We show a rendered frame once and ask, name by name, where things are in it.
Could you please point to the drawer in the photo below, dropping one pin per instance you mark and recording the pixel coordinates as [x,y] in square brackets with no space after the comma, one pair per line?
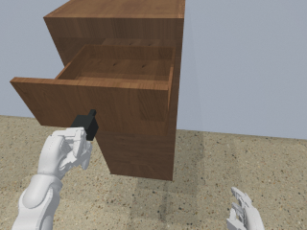
[129,86]

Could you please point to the cabinet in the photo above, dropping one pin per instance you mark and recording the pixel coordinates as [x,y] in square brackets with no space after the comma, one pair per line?
[127,23]

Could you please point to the handle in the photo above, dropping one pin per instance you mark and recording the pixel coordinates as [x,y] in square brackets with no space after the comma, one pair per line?
[88,122]

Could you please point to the left robot hand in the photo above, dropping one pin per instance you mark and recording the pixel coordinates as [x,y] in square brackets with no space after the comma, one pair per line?
[63,150]

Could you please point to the robot left forearm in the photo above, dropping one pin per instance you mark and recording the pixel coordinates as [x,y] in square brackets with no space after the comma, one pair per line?
[38,203]

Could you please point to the right robot hand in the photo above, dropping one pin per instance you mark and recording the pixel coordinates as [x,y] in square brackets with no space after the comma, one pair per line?
[249,217]

